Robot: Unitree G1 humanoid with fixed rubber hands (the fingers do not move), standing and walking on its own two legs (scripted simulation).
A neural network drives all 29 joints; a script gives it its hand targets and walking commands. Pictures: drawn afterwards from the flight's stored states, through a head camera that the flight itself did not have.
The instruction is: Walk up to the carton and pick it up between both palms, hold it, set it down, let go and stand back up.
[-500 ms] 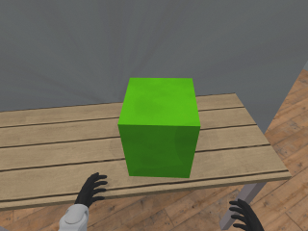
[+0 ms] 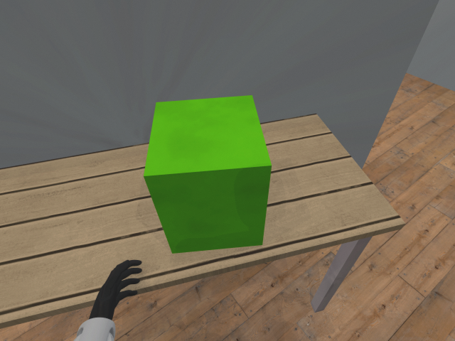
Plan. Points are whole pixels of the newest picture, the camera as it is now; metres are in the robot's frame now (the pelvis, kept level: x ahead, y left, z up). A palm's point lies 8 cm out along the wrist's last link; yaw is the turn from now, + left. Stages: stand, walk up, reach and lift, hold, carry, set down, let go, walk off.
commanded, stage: stand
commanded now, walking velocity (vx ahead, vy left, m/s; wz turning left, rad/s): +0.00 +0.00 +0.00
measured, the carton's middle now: (211, 176) +0.45 +0.07 +0.04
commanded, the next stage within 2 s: none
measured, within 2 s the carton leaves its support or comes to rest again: neither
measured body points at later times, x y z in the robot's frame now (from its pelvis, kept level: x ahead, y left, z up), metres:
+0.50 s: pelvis -0.01 +0.01 +0.00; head -0.02 +0.01 +0.45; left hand +0.21 +0.24 -0.02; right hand +0.07 -0.25 -0.13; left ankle +0.01 +0.12 -0.73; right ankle +0.00 -0.11 -0.73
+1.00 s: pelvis -0.02 +0.03 +0.00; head -0.03 +0.03 +0.45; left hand +0.21 +0.24 -0.02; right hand +0.07 -0.23 -0.12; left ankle +0.01 +0.12 -0.73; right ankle +0.00 -0.11 -0.73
